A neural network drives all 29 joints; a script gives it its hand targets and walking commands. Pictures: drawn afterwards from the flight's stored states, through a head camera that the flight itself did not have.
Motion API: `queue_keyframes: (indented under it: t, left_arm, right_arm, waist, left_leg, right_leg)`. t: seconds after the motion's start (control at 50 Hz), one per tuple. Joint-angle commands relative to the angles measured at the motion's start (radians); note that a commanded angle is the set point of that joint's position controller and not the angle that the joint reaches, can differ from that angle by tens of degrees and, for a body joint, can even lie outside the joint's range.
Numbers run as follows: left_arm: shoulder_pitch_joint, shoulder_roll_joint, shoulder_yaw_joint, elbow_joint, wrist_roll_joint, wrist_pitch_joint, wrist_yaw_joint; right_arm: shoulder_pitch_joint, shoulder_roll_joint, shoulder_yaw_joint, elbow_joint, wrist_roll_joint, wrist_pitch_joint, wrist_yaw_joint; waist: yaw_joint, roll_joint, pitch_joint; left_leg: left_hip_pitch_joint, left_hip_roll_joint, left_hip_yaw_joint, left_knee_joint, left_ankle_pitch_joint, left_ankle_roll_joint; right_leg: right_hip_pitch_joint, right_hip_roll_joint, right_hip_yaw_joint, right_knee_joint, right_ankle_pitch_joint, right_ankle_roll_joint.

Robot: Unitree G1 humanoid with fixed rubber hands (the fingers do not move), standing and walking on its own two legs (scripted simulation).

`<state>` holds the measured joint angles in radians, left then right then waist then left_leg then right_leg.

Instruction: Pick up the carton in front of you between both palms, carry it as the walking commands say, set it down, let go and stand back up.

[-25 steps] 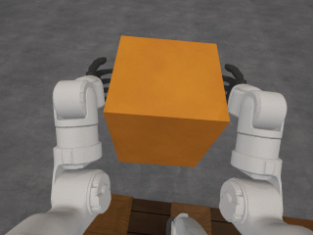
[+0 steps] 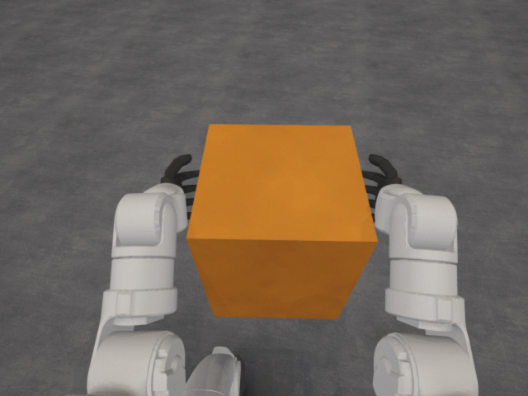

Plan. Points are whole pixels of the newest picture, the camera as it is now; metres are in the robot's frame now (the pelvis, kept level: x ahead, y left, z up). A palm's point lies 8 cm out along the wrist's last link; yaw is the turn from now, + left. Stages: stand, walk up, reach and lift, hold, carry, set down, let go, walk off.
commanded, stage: carry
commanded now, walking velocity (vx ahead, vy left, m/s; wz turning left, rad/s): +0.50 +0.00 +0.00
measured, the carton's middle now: (277, 228) +0.37 +0.01 +0.03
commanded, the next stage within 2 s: none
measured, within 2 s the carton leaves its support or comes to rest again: neither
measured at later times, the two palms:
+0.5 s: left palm (219, 60) +0.69 +0.14 +0.12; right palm (375, 63) +0.68 -0.16 +0.13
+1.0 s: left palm (240, 2) +0.96 +0.13 +0.12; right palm (362, 3) +0.97 -0.17 +0.11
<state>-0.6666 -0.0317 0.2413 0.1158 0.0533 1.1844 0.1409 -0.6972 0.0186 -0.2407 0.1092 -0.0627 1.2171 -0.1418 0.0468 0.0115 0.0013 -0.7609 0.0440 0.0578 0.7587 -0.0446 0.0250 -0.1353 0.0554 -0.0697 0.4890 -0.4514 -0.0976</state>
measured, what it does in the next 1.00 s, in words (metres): walks ahead: left foot, then right foot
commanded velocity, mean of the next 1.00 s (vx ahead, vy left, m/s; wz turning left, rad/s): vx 0.50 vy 0.00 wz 0.00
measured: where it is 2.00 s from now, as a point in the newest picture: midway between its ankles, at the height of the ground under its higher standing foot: (287, 160)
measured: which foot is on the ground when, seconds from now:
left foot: up 0.00-0.06, down 0.08-0.58, up 0.60-1.00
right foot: down 0.00-0.10, up 0.12-0.56, down 0.58-1.00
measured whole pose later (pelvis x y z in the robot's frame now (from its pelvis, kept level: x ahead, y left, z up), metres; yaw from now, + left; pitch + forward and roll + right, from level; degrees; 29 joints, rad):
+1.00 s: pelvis +0.63 -0.02 +0.01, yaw +1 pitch +6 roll +2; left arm -0.52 -0.08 0.24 -0.04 0.08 1.20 0.13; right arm -0.55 0.06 -0.21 -0.02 -0.07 1.21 -0.13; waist 0.00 0.01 -0.07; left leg -0.64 0.06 0.10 0.64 -0.10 -0.02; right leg -0.07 -0.01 -0.13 0.27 -0.30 -0.05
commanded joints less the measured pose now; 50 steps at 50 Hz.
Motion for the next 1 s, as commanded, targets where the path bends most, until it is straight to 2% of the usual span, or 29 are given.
queue_keyframes:
  t: [0.0,0.02,0.04,0.06,0.08,0.1,0.12,0.14,0.16,0.18,0.2,0.22,0.26,0.3,0.34,0.48,0.52,0.54,0.56,0.58,0.6,0.62,0.64,0.66,0.68,0.74,0.82,0.88,0.98]
  left_arm:
    - [-0.778,-1.084,-0.679,-0.163,-0.464,-0.021,-0.264]
    - [-0.753,-1.073,-0.684,-0.157,-0.459,-0.021,-0.262]
    - [-0.729,-1.065,-0.688,-0.144,-0.454,-0.021,-0.262]
    - [-0.717,-1.053,-0.692,-0.128,-0.446,-0.021,-0.265]
    - [-0.700,-1.043,-0.693,-0.108,-0.436,-0.021,-0.269]
    - [-0.688,-1.073,-0.689,-0.069,-0.435,-0.011,-0.272]
    - [-0.654,-1.041,-0.668,-0.048,-0.422,-0.007,-0.271]
    - [-0.687,-1.067,-0.680,-0.068,-0.427,-0.013,-0.269]
    - [-0.728,-1.082,-0.685,-0.093,-0.430,-0.022,-0.266]
    - [-0.756,-1.090,-0.682,-0.115,-0.428,-0.029,-0.259]
    - [-0.761,-1.094,-0.678,-0.131,-0.424,-0.032,-0.251]
    - [-0.752,-1.095,-0.680,-0.139,-0.418,-0.035,-0.242]
    - [-0.714,-1.084,-0.684,-0.148,-0.403,-0.037,-0.225]
    - [-0.695,-1.067,-0.686,-0.161,-0.388,-0.035,-0.213]
    - [-0.693,-1.045,-0.690,-0.172,-0.380,-0.029,-0.206]
    - [-0.631,-1.010,-0.656,-0.027,-0.358,0.001,-0.231]
    - [-0.634,-1.020,-0.632,0.028,-0.359,0.001,-0.244]
    - [-0.630,-1.028,-0.615,0.059,-0.357,-0.002,-0.249]
    - [-0.613,-1.031,-0.592,0.087,-0.355,-0.009,-0.255]
    - [-0.597,-1.022,-0.559,0.105,-0.349,-0.014,-0.259]
    - [-0.641,-1.007,-0.569,0.112,-0.341,-0.026,-0.257]
    - [-0.634,-1.042,-0.560,0.093,-0.360,-0.034,-0.259]
    - [-0.687,-1.068,-0.574,0.032,-0.380,-0.044,-0.259]
    - [-0.749,-1.086,-0.595,-0.030,-0.404,-0.048,-0.258]
    - [-0.794,-1.102,-0.615,-0.083,-0.428,-0.050,-0.254]
    - [-0.799,-1.102,-0.648,-0.168,-0.459,-0.043,-0.240]
    - [-0.695,-1.082,-0.663,-0.196,-0.451,-0.015,-0.247]
    - [-0.601,-1.071,-0.672,-0.213,-0.427,0.007,-0.263]
    - [-0.408,-1.062,-0.698,-0.235,-0.365,0.032,-0.292]
  right_arm:
    - [-0.682,1.108,0.680,-0.091,0.386,-0.049,0.194]
    - [-0.662,1.089,0.680,-0.091,0.381,-0.047,0.196]
    - [-0.637,1.070,0.677,-0.084,0.375,-0.046,0.199]
    - [-0.616,1.052,0.670,-0.078,0.369,-0.046,0.204]
    - [-0.596,1.026,0.659,-0.067,0.363,-0.045,0.212]
    - [-0.588,0.992,0.640,-0.028,0.349,-0.046,0.217]
    - [-0.521,1.011,0.639,0.032,0.354,-0.049,0.224]
    - [-0.529,1.047,0.644,0.000,0.366,-0.059,0.234]
    - [-0.596,1.081,0.663,-0.053,0.392,-0.066,0.243]
    - [-0.670,1.114,0.687,-0.098,0.420,-0.071,0.249]
    - [-0.712,1.132,0.703,-0.133,0.450,-0.075,0.254]
    - [-0.743,1.142,0.717,-0.160,0.474,-0.076,0.256]
    - [-0.747,1.142,0.730,-0.185,0.499,-0.074,0.259]
    - [-0.730,1.124,0.733,-0.194,0.506,-0.068,0.262]
    - [-0.716,1.099,0.733,-0.193,0.502,-0.060,0.265]
    - [-0.612,1.047,0.665,-0.016,0.429,-0.037,0.277]
    - [-0.606,1.058,0.642,0.041,0.413,-0.042,0.278]
    - [-0.604,1.067,0.632,0.065,0.411,-0.046,0.279]
    - [-0.612,1.073,0.625,0.081,0.412,-0.050,0.279]
    - [-0.626,1.078,0.615,0.089,0.411,-0.055,0.281]
    - [-0.662,1.124,0.621,0.096,0.421,-0.057,0.279]
    - [-0.695,1.124,0.629,0.067,0.428,-0.064,0.277]
    - [-0.736,1.147,0.643,0.035,0.444,-0.071,0.272]
    - [-0.763,1.168,0.650,-0.001,0.457,-0.078,0.265]
    - [-0.768,1.175,0.656,-0.030,0.466,-0.080,0.256]
    - [-0.718,1.172,0.672,-0.082,0.472,-0.076,0.226]
    - [-0.605,1.144,0.685,-0.114,0.430,-0.057,0.205]
    - [-0.523,1.136,0.702,-0.145,0.400,-0.039,0.209]
    - [-0.372,1.128,0.738,-0.195,0.356,-0.012,0.239]
  waist:
    - [0.048,-0.127,-0.436]
    - [0.016,-0.161,-0.457]
    - [-0.032,-0.185,-0.505]
    - [-0.092,-0.154,-0.555]
    - [-0.099,-0.023,-0.593]
    - [-0.091,0.241,-0.717]
    - [-0.125,0.233,-0.776]
    - [-0.123,0.174,-0.707]
    - [-0.117,0.071,-0.635]
    - [-0.106,0.037,-0.585]
    - [-0.099,0.031,-0.569]
    - [-0.087,0.045,-0.557]
    - [-0.082,0.073,-0.547]
    - [-0.092,0.094,-0.531]
    - [-0.100,0.102,-0.508]
    - [-0.114,0.123,-0.397]
    - [-0.100,0.146,-0.392]
    - [-0.072,0.127,-0.429]
    - [-0.046,0.077,-0.494]
    - [-0.030,-0.074,-0.573]
    - [-0.028,-0.310,-0.589]
    - [-0.025,-0.265,-0.554]
    - [-0.020,-0.206,-0.522]
    - [-0.028,-0.103,-0.506]
    - [-0.033,-0.071,-0.489]
    - [-0.044,-0.098,-0.518]
    - [-0.033,-0.116,-0.505]
    - [-0.021,-0.131,-0.467]
    - [-0.014,-0.156,-0.370]
  left_leg:
    - [0.204,-0.112,0.138,-0.268,0.207,0.033]
    - [0.324,-0.118,0.137,-0.302,0.226,0.049]
    - [0.484,-0.115,0.133,-0.330,0.228,0.059]
    - [0.687,-0.084,0.125,-0.368,0.240,0.055]
    - [0.928,0.089,-0.054,-0.262,0.429,0.056]
    - [1.290,0.376,-0.472,-0.153,0.619,0.266]
    - [1.303,0.362,-0.621,-0.246,0.280,0.336]
    - [1.221,0.306,-0.552,-0.281,0.148,0.305]
    - [1.114,0.272,-0.476,-0.305,0.159,0.259]
    - [1.015,0.257,-0.424,-0.321,0.195,0.234]
    - [0.932,0.241,-0.385,-0.345,0.152,0.216]
    - [0.882,0.226,-0.349,-0.362,0.115,0.202]
    - [0.841,0.211,-0.286,-0.381,0.099,0.206]
    - [0.844,0.204,-0.245,-0.396,0.136,0.215]
    - [0.850,0.193,-0.205,-0.400,0.208,0.203]
    - [0.884,0.136,-0.070,-0.357,0.429,0.123]
    - [0.854,0.129,-0.029,-0.281,0.536,0.085]
    - [0.792,0.108,0.019,-0.161,0.535,0.050]
    - [0.649,0.089,0.040,-0.021,0.367,0.017]
    - [0.464,0.048,0.048,0.183,-0.011,-0.011]
    - [0.118,-0.099,0.002,0.410,-0.460,-0.035]
    - [0.023,-0.053,-0.072,0.493,-0.472,-0.011]
    - [0.003,-0.029,-0.073,0.494,-0.433,0.003]
    - [0.018,-0.001,-0.078,0.466,-0.374,0.004]
    - [0.041,0.026,-0.081,0.418,-0.335,-0.003]
    - [0.088,0.034,-0.049,0.326,-0.284,-0.023]
    - [0.015,0.038,-0.002,0.164,-0.218,-0.047]
    - [0.003,0.027,0.032,0.020,-0.124,-0.054]
    - [0.091,-0.029,0.106,-0.232,0.018,-0.040]
  right_leg:
    - [0.290,-0.158,0.066,0.025,1.079,-0.024]
    - [0.274,-0.172,0.060,0.075,1.136,-0.006]
    - [0.248,-0.178,0.038,0.180,1.170,0.020]
    - [0.163,-0.155,-0.012,0.361,1.069,0.048]
    - [-0.069,-0.115,-0.002,0.547,0.589,0.064]
    - [-0.466,0.001,0.078,0.835,-0.129,0.111]
    - [-0.582,0.019,0.119,0.981,-0.149,0.089]
    - [-0.635,-0.022,0.120,0.973,-0.092,0.070]
    - [-0.644,-0.052,0.116,0.907,-0.032,0.064]
    - [-0.626,-0.074,0.112,0.848,0.006,0.069]
    - [-0.588,-0.089,0.109,0.802,0.023,0.074]
    - [-0.570,-0.100,0.100,0.767,0.037,0.079]
    - [-0.574,-0.111,0.072,0.679,0.055,0.093]
    - [-0.605,-0.122,0.046,0.582,0.093,0.108]
    - [-0.614,-0.129,0.024,0.487,0.174,0.111]
    - [-0.496,-0.066,-0.065,0.103,0.396,0.075]
    - [-0.350,-0.035,-0.104,-0.009,0.414,0.050]
    - [-0.169,-0.014,-0.133,-0.082,0.439,0.040]
    - [0.064,-0.071,-0.081,-0.068,0.413,0.027]
    - [0.263,-0.312,0.241,-0.028,0.434,-0.001]
    - [0.477,-0.475,0.615,-0.110,0.393,-0.149]
    - [0.442,-0.456,0.622,-0.140,0.317,-0.151]
    - [0.388,-0.405,0.528,-0.140,0.365,-0.128]
    - [0.328,-0.388,0.441,-0.146,0.398,-0.105]
    - [0.264,-0.372,0.372,-0.164,0.416,-0.090]
    - [0.232,-0.342,0.256,-0.194,0.467,-0.084]
    - [0.316,-0.323,0.169,-0.201,0.633,-0.084]
    - [0.378,-0.294,0.110,-0.192,0.780,-0.056]
    - [0.415,-0.256,0.014,-0.168,0.954,-0.017]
